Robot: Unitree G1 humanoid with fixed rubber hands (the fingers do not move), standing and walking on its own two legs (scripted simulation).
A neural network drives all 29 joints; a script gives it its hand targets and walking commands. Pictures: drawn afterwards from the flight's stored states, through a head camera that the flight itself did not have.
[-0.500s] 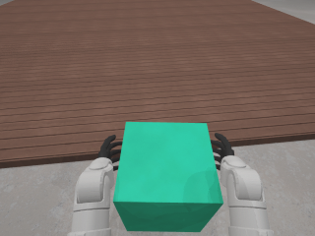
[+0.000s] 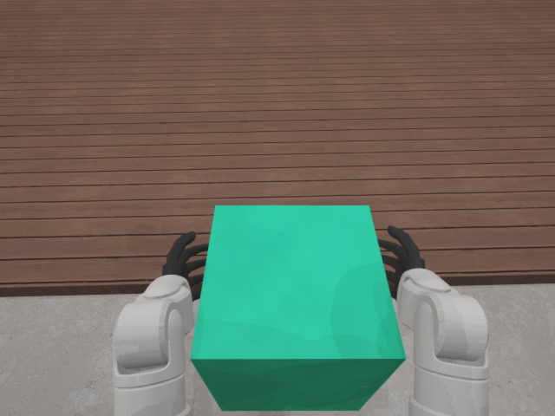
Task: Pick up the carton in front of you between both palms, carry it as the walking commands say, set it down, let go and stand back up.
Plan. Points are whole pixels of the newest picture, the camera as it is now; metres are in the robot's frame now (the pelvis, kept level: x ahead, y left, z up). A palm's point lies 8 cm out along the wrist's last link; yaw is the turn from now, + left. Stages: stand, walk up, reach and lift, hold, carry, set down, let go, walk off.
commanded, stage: carry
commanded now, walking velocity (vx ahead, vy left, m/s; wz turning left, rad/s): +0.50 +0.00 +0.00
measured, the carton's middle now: (291, 314) +0.26 +0.01 +0.01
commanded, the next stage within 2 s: none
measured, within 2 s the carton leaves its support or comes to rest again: neither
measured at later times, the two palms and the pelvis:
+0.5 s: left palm (214, 87) +0.70 +0.16 +0.13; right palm (362, 93) +0.66 -0.14 +0.14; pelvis +0.32 +0.05 -0.01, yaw -4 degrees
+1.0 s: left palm (227, 32) +1.05 +0.18 +0.11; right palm (333, 27) +1.07 -0.12 +0.12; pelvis +0.67 +0.01 +0.00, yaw -3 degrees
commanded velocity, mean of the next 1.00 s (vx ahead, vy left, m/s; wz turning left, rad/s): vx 0.50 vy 0.00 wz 0.00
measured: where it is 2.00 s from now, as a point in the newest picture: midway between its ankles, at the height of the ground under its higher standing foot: (281, 176)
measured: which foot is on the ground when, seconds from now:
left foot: up 0.00-0.28, down 0.30-0.80, up 0.82-1.00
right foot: down 0.00-0.32, up 0.34-0.70, down 0.72-1.00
